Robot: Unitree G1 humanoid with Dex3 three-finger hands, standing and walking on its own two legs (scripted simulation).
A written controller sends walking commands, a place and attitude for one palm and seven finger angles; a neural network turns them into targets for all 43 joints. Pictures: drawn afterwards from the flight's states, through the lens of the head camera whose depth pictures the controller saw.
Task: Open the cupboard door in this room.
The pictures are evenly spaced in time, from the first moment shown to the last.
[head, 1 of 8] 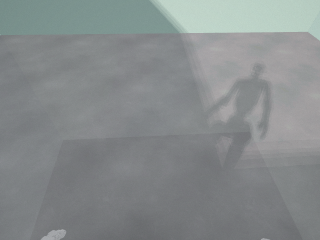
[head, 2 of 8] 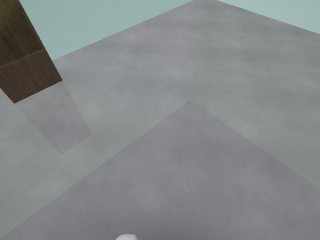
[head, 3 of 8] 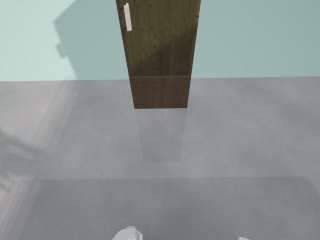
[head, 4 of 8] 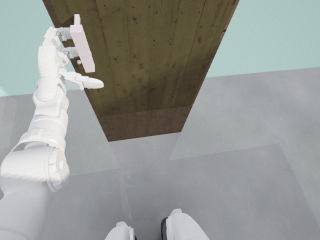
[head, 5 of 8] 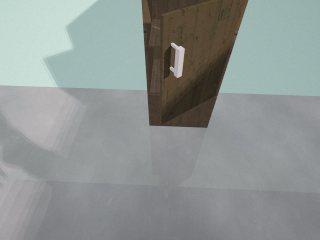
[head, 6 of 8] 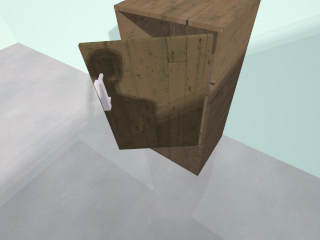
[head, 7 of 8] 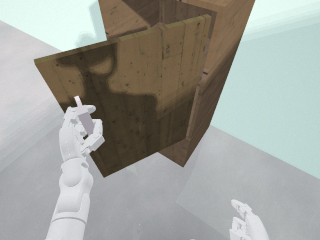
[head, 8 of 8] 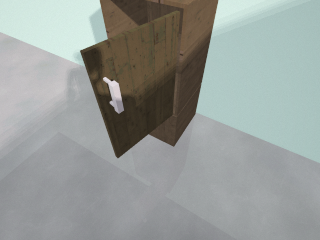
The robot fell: no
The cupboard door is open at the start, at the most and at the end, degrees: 0 77 77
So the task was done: yes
